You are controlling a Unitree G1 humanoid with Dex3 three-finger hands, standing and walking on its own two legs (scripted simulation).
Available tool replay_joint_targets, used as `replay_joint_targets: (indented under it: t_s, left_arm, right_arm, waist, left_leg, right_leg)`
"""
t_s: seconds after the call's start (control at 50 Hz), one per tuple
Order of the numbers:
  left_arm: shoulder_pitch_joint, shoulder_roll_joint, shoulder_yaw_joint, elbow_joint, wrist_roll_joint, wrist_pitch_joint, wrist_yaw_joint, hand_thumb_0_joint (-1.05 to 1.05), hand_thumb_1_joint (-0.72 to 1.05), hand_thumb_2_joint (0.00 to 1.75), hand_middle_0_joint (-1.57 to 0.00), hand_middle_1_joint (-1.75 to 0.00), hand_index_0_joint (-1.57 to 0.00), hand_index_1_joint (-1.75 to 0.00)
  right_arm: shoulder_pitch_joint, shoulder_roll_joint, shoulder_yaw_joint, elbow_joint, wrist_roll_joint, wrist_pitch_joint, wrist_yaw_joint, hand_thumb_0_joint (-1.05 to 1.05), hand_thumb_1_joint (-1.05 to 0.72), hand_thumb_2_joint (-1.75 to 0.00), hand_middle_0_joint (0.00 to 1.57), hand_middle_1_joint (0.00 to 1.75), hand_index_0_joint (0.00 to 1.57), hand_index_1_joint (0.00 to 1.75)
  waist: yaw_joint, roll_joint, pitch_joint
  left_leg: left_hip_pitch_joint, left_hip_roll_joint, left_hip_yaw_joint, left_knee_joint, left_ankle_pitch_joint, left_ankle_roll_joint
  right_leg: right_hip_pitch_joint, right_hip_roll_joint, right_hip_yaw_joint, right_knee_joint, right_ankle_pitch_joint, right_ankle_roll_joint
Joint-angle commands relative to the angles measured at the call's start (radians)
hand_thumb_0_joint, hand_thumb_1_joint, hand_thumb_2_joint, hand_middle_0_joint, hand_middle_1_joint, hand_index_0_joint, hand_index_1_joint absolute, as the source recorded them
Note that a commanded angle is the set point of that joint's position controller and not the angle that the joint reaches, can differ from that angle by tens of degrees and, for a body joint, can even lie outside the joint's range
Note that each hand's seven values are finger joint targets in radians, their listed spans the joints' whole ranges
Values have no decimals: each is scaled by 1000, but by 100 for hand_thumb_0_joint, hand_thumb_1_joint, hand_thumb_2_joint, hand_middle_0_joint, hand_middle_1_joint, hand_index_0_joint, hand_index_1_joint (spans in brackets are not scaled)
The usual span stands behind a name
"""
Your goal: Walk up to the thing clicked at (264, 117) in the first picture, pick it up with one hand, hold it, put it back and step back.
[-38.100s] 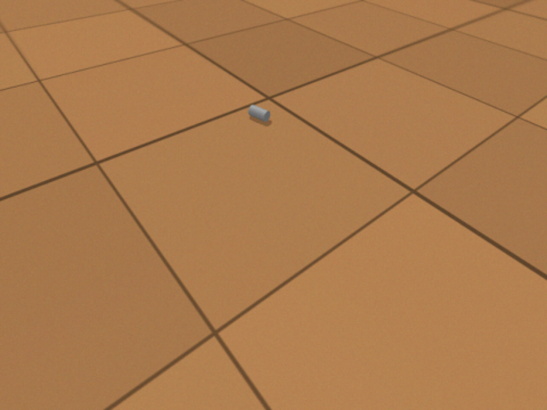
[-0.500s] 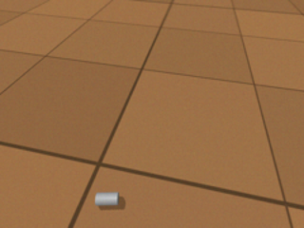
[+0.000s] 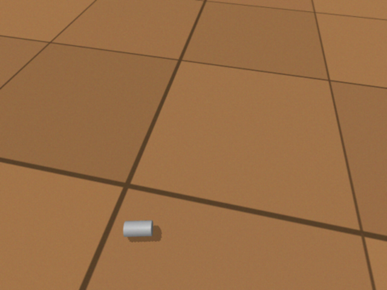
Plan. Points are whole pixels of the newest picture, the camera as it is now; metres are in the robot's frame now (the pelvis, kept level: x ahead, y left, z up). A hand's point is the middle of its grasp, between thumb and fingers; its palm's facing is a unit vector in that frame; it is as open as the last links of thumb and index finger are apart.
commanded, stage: step back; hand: left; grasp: from above
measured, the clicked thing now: (138, 228) +0.49 +0.26 -0.73
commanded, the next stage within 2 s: none
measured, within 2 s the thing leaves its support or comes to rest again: neither
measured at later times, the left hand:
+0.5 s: hand out of the picture +0.04 +0.29 -0.17, palm faces -0.10 -0.92 -0.38, open 7.4 cm
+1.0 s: hand out of the picture -0.06 +0.30 -0.16, palm faces -0.01 -0.94 -0.35, open 7.4 cm
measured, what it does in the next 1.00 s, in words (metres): walks backwards: right foot, then left foot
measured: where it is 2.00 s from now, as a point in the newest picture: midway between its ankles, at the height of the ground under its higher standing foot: outside the picture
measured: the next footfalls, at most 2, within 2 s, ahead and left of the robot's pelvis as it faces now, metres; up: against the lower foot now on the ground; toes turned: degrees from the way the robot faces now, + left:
right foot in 0.52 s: -0.07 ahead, -0.09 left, +0.00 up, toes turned -3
left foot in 0.90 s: -0.15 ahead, +0.16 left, +0.00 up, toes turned -4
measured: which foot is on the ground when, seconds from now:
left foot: down 0.00-0.56, up 0.58-0.88, down 0.90-1.00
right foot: down 0.00-0.10, up 0.12-0.50, down 0.52-0.92, up 0.94-1.00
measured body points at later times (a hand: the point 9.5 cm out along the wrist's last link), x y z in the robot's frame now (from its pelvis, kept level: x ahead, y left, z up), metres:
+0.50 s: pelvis -0.08 +0.03 -0.02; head -0.01 +0.03 +0.43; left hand +0.05 +0.34 -0.14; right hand +0.01 -0.28 -0.13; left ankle -0.01 +0.12 -0.73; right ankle -0.10 -0.09 -0.73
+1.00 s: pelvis -0.21 +0.05 -0.01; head -0.15 +0.07 +0.44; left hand -0.06 +0.35 -0.13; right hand -0.13 -0.26 -0.12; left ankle -0.19 +0.16 -0.73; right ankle -0.16 -0.09 -0.69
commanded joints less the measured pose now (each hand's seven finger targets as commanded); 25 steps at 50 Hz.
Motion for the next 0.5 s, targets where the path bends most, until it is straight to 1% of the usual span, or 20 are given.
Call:
replay_joint_targets:
  t_s: [0.0,0.02,0.04,0.06,0.08,0.1,0.12,0.14,0.16,0.18,0.2,0.22,0.24,0.28,0.32,0.34,0.38,0.44,0.46,0.48]
  left_arm:
    - [-100,294,61,-139,16,-7,20,0,90,90,-20,-30,-20,-30]
    - [-115,287,58,-151,16,-2,19,0,90,90,-20,-30,-20,-30]
    - [-121,265,52,-160,9,4,18,0,90,90,-20,-30,-20,-30]
    - [-101,219,41,-174,-2,10,18,0,90,90,-20,-30,-20,-30]
    - [-95,172,33,-178,-9,16,24,0,90,90,-20,-30,-20,-30]
    - [-33,178,35,-172,0,26,34,0,90,90,-20,-30,-20,-30]
    - [-5,173,30,-162,-1,28,39,0,90,90,-20,-30,-20,-30]
    - [-17,185,34,-154,-3,32,41,0,90,90,-20,-30,-20,-30]
    - [1,191,35,-155,-9,33,40,0,90,90,-20,-30,-20,-30]
    - [41,192,34,-149,-14,34,37,0,90,90,-20,-30,-20,-30]
    - [71,191,34,-148,-15,35,37,0,90,90,-20,-30,-20,-30]
    - [72,198,38,-146,-9,36,35,0,90,90,-20,-30,-20,-30]
    - [72,202,42,-152,-4,34,35,0,90,90,-20,-30,-20,-30]
    - [50,202,41,-172,2,28,34,0,90,90,-20,-30,-20,-30]
    - [34,204,45,-191,4,20,30,0,90,90,-20,-30,-20,-30]
    - [26,204,49,-202,5,16,27,0,90,90,-20,-30,-20,-30]
    - [34,199,53,-206,7,13,21,0,90,90,-20,-30,-20,-30]
    - [119,192,56,-181,10,10,12,0,90,90,-20,-30,-20,-30]
    - [168,189,60,-162,14,7,9,0,90,90,-20,-30,-20,-30]
    - [210,190,63,-147,18,2,8,0,90,90,-20,-30,-20,-30]
  right_arm:
    - [110,-161,-51,-66,-1,12,3,0,-90,-90,20,30,20,30]
    - [131,-163,-54,-67,-1,8,4,0,-90,-90,20,30,20,30]
    - [142,-186,-60,-67,-4,2,1,0,-90,-90,20,30,20,30]
    - [121,-241,-69,-80,-9,-7,-4,0,-90,-90,20,30,20,30]
    - [121,-299,-84,-81,-14,-15,-9,0,-90,-90,20,30,20,30]
    - [129,-313,-89,-92,-24,-21,-16,0,-90,-90,20,30,20,30]
    - [118,-313,-89,-110,-24,-24,-22,0,-90,-90,20,30,20,30]
    - [91,-291,-86,-121,-23,-24,-28,0,-90,-90,20,30,20,30]
    - [47,-266,-82,-141,-26,-24,-35,0,-90,-90,20,30,20,30]
    - [13,-236,-76,-155,-30,-24,-40,0,-90,-90,20,30,20,30]
    - [3,-221,-72,-170,-29,-25,-42,0,-90,-90,20,30,20,30]
    - [9,-204,-69,-178,-26,-26,-45,0,-90,-90,20,30,20,30]
    - [27,-208,-71,-185,-26,-26,-47,0,-90,-90,20,30,20,30]
    - [61,-203,-75,-193,-24,-22,-49,0,-90,-90,20,30,20,30]
    - [91,-207,-79,-199,-20,-21,-50,0,-90,-90,20,30,20,30]
    - [109,-211,-80,-202,-22,-20,-49,0,-90,-90,20,30,20,30]
    - [105,-223,-83,-211,-21,-17,-47,0,-90,-90,20,30,20,30]
    - [43,-250,-85,-235,-19,-11,-40,0,-90,-90,20,30,20,30]
    - [12,-252,-84,-242,-16,-7,-37,0,-90,-90,20,30,20,30]
    - [-9,-246,-82,-245,-12,-3,-34,0,-90,-90,20,30,20,30]
  waist:
    - [-31,-226,-212]
    - [-42,-225,-214]
    - [-45,-162,-210]
    - [-36,20,-196]
    - [-36,174,-169]
    - [-17,110,-202]
    - [-22,137,-216]
    - [-19,141,-214]
    - [1,155,-221]
    - [31,158,-232]
    - [45,167,-248]
    - [37,141,-257]
    - [25,133,-257]
    - [-4,96,-229]
    - [-26,73,-214]
    - [-38,70,-214]
    - [-39,95,-208]
    - [-3,129,-216]
    - [27,117,-222]
    - [45,93,-233]
  left_leg:
    - [91,-48,12,168,-153,36]
    - [96,-31,9,96,-66,38]
    - [84,16,-29,9,167,51]
    - [63,151,-182,-164,412,92]
    - [154,248,-370,-260,595,126]
    - [216,280,-373,-217,697,148]
    - [208,301,-398,-213,734,136]
    - [190,281,-363,-219,705,123]
    - [212,235,-283,-196,675,106]
    - [263,179,-199,-161,698,83]
    - [284,175,-176,-153,671,91]
    - [285,183,-177,-152,634,124]
    - [298,208,-195,-146,621,171]
    - [303,236,-202,-140,605,226]
    - [311,252,-199,-130,610,247]
    - [313,242,-199,-123,595,240]
    - [280,231,-191,-128,506,223]
    - [159,245,-200,-148,295,209]
    - [98,243,-182,-127,252,187]
    - [45,215,-158,-92,206,155]
  right_leg:
    - [-79,-256,190,-66,318,-241]
    - [-74,-231,163,-25,298,-213]
    - [-61,-162,116,62,240,-164]
    - [-86,-18,47,230,107,-94]
    - [-230,149,70,369,-252,-72]
    - [-265,146,174,471,-382,-74]
    - [-278,147,208,533,-402,-73]
    - [-264,147,237,585,-372,-79]
    - [-269,136,247,599,-322,-77]
    - [-289,131,241,602,-261,-76]
    - [-289,134,234,619,-237,-68]
    - [-269,136,217,645,-231,-56]
    - [-263,133,204,637,-249,-38]
    - [-270,120,191,579,-264,-15]
    - [-265,107,177,505,-268,-8]
    - [-250,100,162,451,-267,-10]
    - [-204,88,133,353,-243,-20]
    - [-76,70,81,200,-189,-38]
    - [2,62,65,98,-104,-54]
    - [81,62,58,-5,-9,-70]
